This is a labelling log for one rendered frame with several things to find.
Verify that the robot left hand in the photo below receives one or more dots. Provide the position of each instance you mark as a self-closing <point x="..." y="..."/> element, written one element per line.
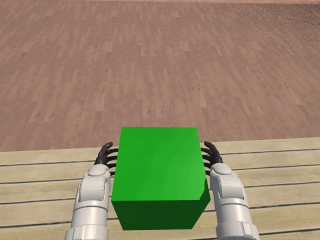
<point x="103" y="159"/>

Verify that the robot left forearm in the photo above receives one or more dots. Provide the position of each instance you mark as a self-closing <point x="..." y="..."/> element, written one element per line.
<point x="91" y="206"/>

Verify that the carton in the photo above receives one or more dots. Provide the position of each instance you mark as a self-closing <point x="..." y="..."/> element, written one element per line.
<point x="160" y="181"/>

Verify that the robot right forearm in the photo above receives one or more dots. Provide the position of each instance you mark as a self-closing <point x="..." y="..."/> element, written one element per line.
<point x="234" y="220"/>

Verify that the robot right hand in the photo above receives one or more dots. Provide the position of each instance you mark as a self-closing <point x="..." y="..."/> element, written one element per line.
<point x="214" y="157"/>

